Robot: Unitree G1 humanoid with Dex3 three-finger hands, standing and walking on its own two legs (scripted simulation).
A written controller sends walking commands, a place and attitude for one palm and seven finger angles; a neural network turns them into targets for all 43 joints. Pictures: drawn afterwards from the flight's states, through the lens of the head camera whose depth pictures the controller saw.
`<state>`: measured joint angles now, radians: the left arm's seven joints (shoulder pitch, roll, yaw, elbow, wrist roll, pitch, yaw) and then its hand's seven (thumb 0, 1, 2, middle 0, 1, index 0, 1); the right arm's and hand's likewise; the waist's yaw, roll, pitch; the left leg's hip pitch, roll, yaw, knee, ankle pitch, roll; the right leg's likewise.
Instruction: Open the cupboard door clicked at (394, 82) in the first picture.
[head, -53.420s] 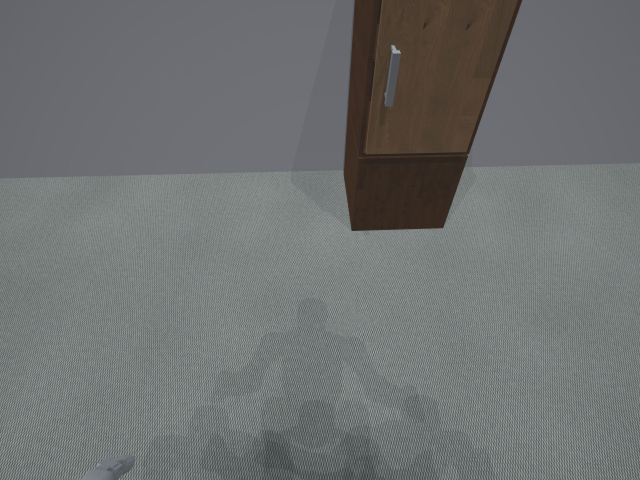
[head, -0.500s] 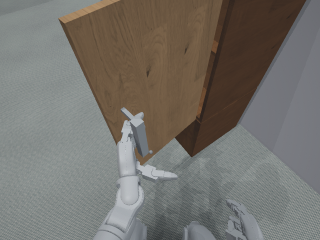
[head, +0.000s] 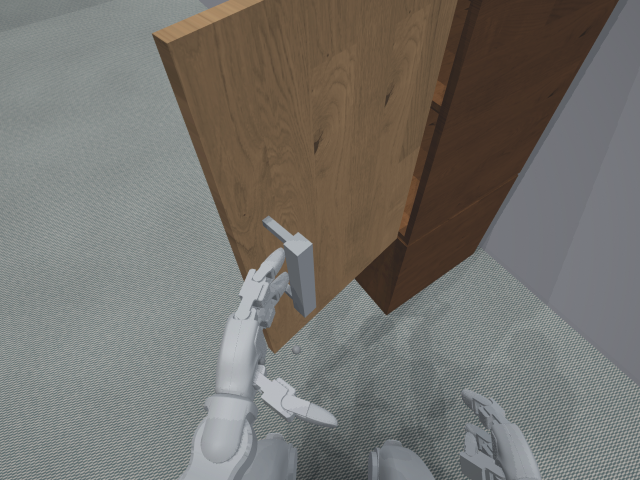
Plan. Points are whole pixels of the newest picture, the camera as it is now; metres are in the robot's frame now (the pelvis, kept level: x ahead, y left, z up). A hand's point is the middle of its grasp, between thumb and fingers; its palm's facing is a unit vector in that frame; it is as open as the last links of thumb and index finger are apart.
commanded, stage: slide the hand sideways off the handle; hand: left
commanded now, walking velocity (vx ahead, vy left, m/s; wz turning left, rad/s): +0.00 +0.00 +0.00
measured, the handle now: (290, 269) +0.36 +0.06 +0.04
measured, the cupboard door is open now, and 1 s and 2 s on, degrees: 100 100 100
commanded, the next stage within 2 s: draw the hand back to the body in 0.62 s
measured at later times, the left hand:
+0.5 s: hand (250, 375) +0.23 +0.09 +0.05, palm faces +0.00 -1.00 -0.01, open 16.3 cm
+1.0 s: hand (201, 387) +0.20 +0.13 +0.10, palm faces -0.01 -1.00 -0.08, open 16.3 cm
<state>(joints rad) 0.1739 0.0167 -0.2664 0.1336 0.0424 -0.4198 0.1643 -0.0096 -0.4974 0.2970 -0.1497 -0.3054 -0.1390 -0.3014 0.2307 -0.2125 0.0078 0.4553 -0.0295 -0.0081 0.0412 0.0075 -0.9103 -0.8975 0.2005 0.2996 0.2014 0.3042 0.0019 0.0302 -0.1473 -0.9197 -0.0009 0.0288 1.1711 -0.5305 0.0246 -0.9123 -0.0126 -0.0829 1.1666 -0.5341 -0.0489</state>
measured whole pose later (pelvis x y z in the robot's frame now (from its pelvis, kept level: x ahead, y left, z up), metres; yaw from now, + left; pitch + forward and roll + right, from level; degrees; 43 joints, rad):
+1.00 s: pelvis +0.01 -0.01 +0.01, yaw +1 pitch +14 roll -1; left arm 0.58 0.17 -0.03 -0.30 -0.15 -0.31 -0.09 -0.01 -0.50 0.30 -0.15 -0.30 -0.15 -0.31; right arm 0.27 -0.22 0.02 0.40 0.02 -0.04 -0.04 0.01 -0.91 -0.90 0.20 0.30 0.20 0.30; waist 0.02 0.06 -0.17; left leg -0.82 0.01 0.00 1.12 -0.53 0.01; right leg -0.80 0.00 -0.11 1.10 -0.54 -0.06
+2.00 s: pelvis +0.04 +0.02 +0.10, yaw -1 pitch -4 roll -1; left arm 0.45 0.36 0.37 -0.41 -0.06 -0.08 0.13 0.01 0.73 0.82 -0.21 -0.31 -0.21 -0.31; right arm 0.20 -0.23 0.04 0.62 0.00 -0.12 -0.07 0.01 -0.91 -0.90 0.20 0.30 0.20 0.30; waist 0.08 0.06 0.00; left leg -0.11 -0.02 0.04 0.44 -0.28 0.05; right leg -0.09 0.00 -0.05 0.40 -0.25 -0.01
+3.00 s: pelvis -0.03 +0.03 +0.09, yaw -2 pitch +0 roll -2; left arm 0.56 0.43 0.41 -0.50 -0.04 -0.17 0.14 0.02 0.89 0.90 -0.22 -0.31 -0.22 -0.31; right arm 0.19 -0.24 0.00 0.56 0.00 -0.02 -0.08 0.01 -0.91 -0.90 0.20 0.30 0.20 0.30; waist 0.01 0.01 0.04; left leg -0.31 -0.01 0.06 0.50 -0.19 0.06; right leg -0.28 0.01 -0.05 0.43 -0.14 0.00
